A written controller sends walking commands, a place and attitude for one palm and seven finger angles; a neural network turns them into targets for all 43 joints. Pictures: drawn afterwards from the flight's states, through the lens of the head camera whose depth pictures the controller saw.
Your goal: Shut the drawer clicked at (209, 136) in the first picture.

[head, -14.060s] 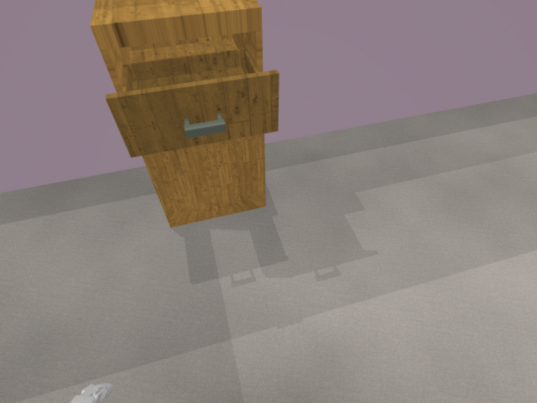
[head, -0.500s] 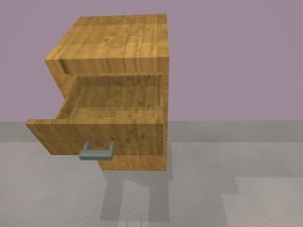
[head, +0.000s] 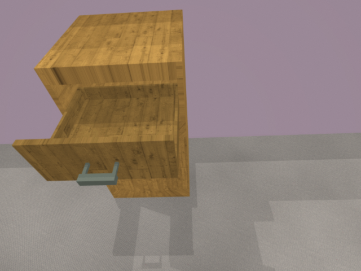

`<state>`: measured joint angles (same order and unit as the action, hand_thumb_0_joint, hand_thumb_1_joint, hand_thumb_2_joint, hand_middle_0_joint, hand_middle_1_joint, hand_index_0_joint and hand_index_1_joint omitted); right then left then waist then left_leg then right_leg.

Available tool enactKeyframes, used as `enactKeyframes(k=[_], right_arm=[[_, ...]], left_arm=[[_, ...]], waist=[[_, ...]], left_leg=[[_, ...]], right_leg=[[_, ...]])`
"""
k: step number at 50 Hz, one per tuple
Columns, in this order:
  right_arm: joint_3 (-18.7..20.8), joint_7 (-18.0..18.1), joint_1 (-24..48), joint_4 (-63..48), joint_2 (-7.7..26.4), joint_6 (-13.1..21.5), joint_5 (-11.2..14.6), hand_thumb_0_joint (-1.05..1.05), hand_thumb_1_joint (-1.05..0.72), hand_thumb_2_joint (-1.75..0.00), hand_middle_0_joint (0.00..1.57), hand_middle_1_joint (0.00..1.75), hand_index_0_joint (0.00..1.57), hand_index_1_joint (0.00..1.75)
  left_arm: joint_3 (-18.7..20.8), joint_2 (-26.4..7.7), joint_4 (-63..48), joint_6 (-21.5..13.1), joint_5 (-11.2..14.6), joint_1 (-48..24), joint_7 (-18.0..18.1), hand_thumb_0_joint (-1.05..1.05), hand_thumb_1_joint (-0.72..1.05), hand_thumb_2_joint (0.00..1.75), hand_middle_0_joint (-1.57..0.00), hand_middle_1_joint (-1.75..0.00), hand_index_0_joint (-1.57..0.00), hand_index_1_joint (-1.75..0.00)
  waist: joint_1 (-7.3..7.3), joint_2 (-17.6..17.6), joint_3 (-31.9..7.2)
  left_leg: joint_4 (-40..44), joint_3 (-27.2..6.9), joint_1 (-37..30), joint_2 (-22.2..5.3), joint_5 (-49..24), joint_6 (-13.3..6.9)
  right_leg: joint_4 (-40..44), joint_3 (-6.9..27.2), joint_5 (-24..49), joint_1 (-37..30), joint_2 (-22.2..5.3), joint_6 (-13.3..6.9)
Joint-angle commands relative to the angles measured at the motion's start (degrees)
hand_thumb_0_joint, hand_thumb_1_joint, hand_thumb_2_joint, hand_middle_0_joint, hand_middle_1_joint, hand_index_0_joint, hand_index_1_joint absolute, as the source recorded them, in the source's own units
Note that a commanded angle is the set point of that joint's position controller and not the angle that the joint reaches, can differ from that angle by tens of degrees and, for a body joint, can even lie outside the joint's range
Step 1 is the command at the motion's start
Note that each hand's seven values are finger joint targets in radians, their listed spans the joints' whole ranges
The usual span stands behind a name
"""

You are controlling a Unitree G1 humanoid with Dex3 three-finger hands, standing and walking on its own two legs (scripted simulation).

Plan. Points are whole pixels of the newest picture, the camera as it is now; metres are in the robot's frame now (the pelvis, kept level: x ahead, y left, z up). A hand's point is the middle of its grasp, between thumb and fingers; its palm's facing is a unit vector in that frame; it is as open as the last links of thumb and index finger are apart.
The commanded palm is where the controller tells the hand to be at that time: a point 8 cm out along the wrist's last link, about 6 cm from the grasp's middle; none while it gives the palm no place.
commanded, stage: come to a stop and stand still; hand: left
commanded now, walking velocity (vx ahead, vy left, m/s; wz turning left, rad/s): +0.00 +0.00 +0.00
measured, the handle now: (99, 172) +0.37 +0.25 -0.03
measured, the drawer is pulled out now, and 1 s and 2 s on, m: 0.26 0.26 0.26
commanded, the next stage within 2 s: look again from close up in 0.10 s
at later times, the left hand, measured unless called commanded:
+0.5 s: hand out of the picture +0.00 +0.18 -0.17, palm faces +0.05 -0.98 -0.21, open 7.3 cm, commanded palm none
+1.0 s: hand (95, 233) +0.21 +0.20 -0.01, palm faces +0.21 -0.97 -0.14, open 6.9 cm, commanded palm +0.11 +0.24 -0.05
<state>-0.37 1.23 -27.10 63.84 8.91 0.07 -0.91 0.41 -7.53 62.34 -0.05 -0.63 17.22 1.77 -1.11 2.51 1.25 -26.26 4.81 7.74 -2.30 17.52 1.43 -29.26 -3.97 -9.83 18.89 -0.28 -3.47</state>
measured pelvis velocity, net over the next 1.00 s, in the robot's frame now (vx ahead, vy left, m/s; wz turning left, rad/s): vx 0.01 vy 0.03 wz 0.05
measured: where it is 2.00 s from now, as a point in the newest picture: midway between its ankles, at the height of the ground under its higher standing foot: outside the picture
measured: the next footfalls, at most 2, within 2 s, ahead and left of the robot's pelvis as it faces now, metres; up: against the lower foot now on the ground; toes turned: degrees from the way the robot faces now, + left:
none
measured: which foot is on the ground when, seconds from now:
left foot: down 0.00-1.00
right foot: down 0.00-1.00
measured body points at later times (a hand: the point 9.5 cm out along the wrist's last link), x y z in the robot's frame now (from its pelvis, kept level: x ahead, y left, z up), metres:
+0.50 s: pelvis +0.01 +0.01 +0.00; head +0.02 -0.01 +0.45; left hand +0.00 +0.23 -0.15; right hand -0.01 -0.18 -0.17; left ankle -0.04 +0.14 -0.74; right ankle +0.07 -0.08 -0.74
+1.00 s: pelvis +0.01 +0.03 -0.01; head +0.01 +0.01 +0.44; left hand +0.19 +0.25 +0.00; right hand +0.13 -0.22 -0.12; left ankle -0.04 +0.14 -0.74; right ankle +0.07 -0.08 -0.74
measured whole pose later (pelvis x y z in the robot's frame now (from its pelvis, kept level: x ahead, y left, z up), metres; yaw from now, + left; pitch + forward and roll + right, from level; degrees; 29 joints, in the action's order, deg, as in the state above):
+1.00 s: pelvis +0.01 +0.03 -0.01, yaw +3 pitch +2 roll +1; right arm 0.8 4.3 -17.2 46.0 15.2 18.4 2.0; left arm -1.4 -9.1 9.0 -8.2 8.1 21.9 5.9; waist -1.4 3.1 -2.7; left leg -34.0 3.2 14.1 0.3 21.6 -0.7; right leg -35.2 -4.9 -13.6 23.5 -3.6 -0.3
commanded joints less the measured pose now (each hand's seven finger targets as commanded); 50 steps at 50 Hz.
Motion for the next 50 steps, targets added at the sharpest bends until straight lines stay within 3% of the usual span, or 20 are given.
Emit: enactKeyframes(k=[1,19,25,38,39,40,41,42,43,44,45,46,47,48,49,50], right_arm=[[-0.36,0.23,-5.37,-0.03,1.12,1.13,-0.11,0.0,-0.9,-0.9,0.2,0.3,0.2,0.3],[-0.47,0.83,-2.75,0.67,0.79,1.64,0.34,0.0,-0.9,-0.9,0.2,0.3,0.2,0.3],[-0.35,0.87,-1.28,0.36,0.92,1.46,0.33,0.0,-0.9,-0.9,0.2,0.3,0.2,0.3],[-0.37,1.02,0.3,0.59,1.42,1.68,0.35,0.0,-0.9,-0.9,0.2,0.3,0.2,0.3],[1.04,0.35,9.94,-3.52,5.17,2.4,0.56,0.0,-0.9,-0.9,0.2,0.3,0.2,0.3],[1.6,3.45,10.49,-24.74,16.37,11.59,3.08,0.0,-0.9,-0.9,0.2,0.3,0.2,0.3],[0.43,4.97,16.98,-22.34,10.73,16.45,2.91,0.0,-0.9,-0.9,0.2,0.3,0.2,0.3],[2.0,5.15,16.07,-18.83,11.58,18.39,3.19,0.0,-0.9,-0.9,0.2,0.3,0.2,0.3],[1.42,4.28,13.21,-18.29,8.57,18.77,3.95,0.0,-0.9,-0.9,0.2,0.3,0.2,0.3],[1.05,4.07,13.83,-21.89,10.69,19.96,4.47,0.0,-0.9,-0.9,0.2,0.3,0.2,0.3],[1.55,4.51,14.73,-23.37,11.84,21.58,4.39,0.0,-0.9,-0.9,0.2,0.3,0.2,0.3],[1.89,4.6,15.05,-24.89,12.6,22.98,3.32,0.0,-0.9,-0.9,0.2,0.3,0.2,0.3],[2.45,4.11,15.05,-27.13,12.5,23.46,2.77,0.0,-0.9,-0.9,0.2,0.3,0.2,0.3],[3.16,3.29,14.51,-29.13,12.28,23.71,2.21,0.0,-0.9,-0.9,0.2,0.3,0.2,0.3],[3.69,2.35,15.72,-31.18,11.8,23.94,2.02,0.0,-0.9,-0.9,0.2,0.3,0.2,0.3],[4.2,1.32,16.57,-32.91,11.74,23.72,1.76,0.0,-0.9,-0.9,0.2,0.3,0.2,0.3]], left_arm=[[1.23,-6.64,-1.47,-1.11,0.3,1.92,0.11,0.0,0.9,0.9,-0.2,-0.3,-0.2,-0.3],[0.41,-4.69,1.12,-1.53,0.19,2.6,0.33,0.0,0.9,0.9,-0.2,-0.3,-0.2,-0.3],[0.28,-4.53,1.43,-1.5,0.06,2.98,0.36,0.0,0.9,0.9,-0.2,-0.3,-0.2,-0.3],[0.3,-4.41,1.54,-1.39,0.07,3.12,0.28,0.0,0.9,0.9,-0.2,-0.3,-0.2,-0.3],[0.64,-7.57,3.81,-2.47,-0.25,9.34,2.56,0.0,0.9,0.9,-0.2,-0.3,-0.2,-0.3],[0.74,-15.56,-81.68,-15.24,12.25,-36.39,0.98,0.0,0.9,0.9,-0.22,-0.32,-0.22,-0.32],[1.78,-12.12,-68.41,-10.72,7.5,-15.36,4.34,0.0,0.9,0.9,-0.24,-0.34,-0.24,-0.34],[0.3,-8.54,-62.28,-7.7,8.35,-11.34,7.49,0.0,0.9,0.9,-0.26,-0.37,-0.26,-0.37],[-5.3,1.4,-52.19,-2.18,7.58,4.1,7.42,0.0,0.9,0.9,-0.28,-0.39,-0.28,-0.39],[-8.35,3.34,-61.8,-3.04,9.59,-1.8,5.97,0.0,0.9,0.9,-0.3,-0.41,-0.3,-0.41],[-7.52,1.23,-66.18,-5.84,10.31,-2.37,5.22,0.0,0.9,0.9,-0.32,-0.43,-0.32,-0.43],[-6.49,0.24,-66.0,-8.26,9.47,-1.26,4.71,0.0,0.9,0.9,-0.34,-0.45,-0.34,-0.45],[-4.89,-0.12,-63.45,-10.13,8.68,0.61,4.04,0.0,0.9,0.9,-0.36,-0.47,-0.36,-0.47],[-3.87,0.02,-62.53,-12.46,8.45,3.95,2.34,0.0,0.9,0.9,-0.38,-0.5,-0.38,-0.5],[-3.28,1.88,-58.99,-15.24,9.52,11.32,-0.04,0.0,0.9,0.9,-0.4,-0.52,-0.4,-0.52],[-1.24,1.97,-57.32,-18.77,10.73,17.88,-2.76,0.0,0.9,0.9,-0.42,-0.54,-0.42,-0.54]], waist=[[0.47,-2.55,4.35],[0.63,-2.13,4.59],[0.54,-3.74,5.27],[1.06,-1.94,5.15],[4.65,-8.34,3.12],[-3.71,3.56,-25.29],[1.03,10.07,-22.19],[-0.33,9.45,-16.5],[0.04,2.24,-8.31],[-0.98,-2.68,-2.17],[-1.47,-7.92,-1.73],[-2.16,-12.93,0.13],[-1.93,-15.36,1.1],[-0.66,-19.29,-0.83],[1.28,-21.75,-0.03],[3.03,-22.77,-2.07]], left_leg=[[5.82,-3.06,7.13,-2.19,1.73,-2.88],[8.06,-3.6,5.27,-3.59,-4.32,-2.46],[8.32,-3.43,4.12,-3.29,-3.82,-2.61],[9.35,-3.86,3.91,-3.67,-5.46,-2.78],[-3.91,-0.72,8.3,-5.01,-7.19,-1.19],[4.01,-3.34,-1.69,2.14,-9.71,-2.75],[4.99,-1.76,-0.74,2.37,-13.14,-3.63],[3.94,-2.15,2.53,1.45,-9.1,-2.37],[4.77,-3.12,7.61,0.95,-5.67,-2.49],[4.44,-5.05,9.78,0.73,-2.62,-2.84],[2.11,-5.07,10.04,1.09,0.0,-3.28],[-0.43,-5.23,12.6,1.86,1.64,-3.68],[-2.83,-5.21,14.47,2.48,1.97,-3.6],[-5.47,-4.63,17.08,3.18,1.95,-3.18],[-7.39,-4.75,21.52,3.1,3.01,-2.61],[-9.3,-4.34,24.77,3.34,3.09,-2.0]], right_leg=[[11.17,10.29,-14.69,-2.7,-6.77,-1.05],[8.34,7.33,-0.17,-6.74,-5.96,-0.05],[9.03,7.64,-0.52,-6.11,-6.01,0.12],[7.84,6.56,2.42,-7.74,-5.81,0.42],[3.5,8.19,31.27,-11.12,-9.18,2.07],[1.97,8.69,14.09,-17.37,-4.81,2.12],[1.24,6.77,5.61,-16.88,-1.83,0.16],[2.14,4.81,0.75,-12.54,-2.24,1.11],[3.29,2.96,-2.24,-8.42,-1.91,1.97],[3.76,2.63,-5.46,-5.15,-2.13,2.78],[4.79,2.7,-10.45,-1.91,-2.38,3.44],[4.61,2.42,-14.33,1.56,-2.27,3.71],[3.73,2.22,-17.24,4.16,-2.6,3.52],[2.27,2.52,-19.85,5.57,-2.46,3.63],[-0.07,1.93,-21.4,6.65,-2.49,3.53],[-2.63,1.94,-21.01,6.03,-2.37,3.27]])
